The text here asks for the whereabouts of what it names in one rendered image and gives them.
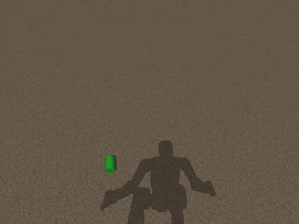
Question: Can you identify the can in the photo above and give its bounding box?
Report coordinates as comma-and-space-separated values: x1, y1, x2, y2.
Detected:
105, 156, 115, 173

